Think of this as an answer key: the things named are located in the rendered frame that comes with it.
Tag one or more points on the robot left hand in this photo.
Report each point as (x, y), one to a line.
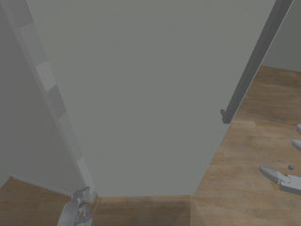
(73, 208)

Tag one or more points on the fridge door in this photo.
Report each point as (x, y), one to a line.
(143, 83)

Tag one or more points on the robot right hand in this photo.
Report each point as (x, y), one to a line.
(289, 183)

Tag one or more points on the handle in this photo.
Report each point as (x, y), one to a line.
(270, 29)

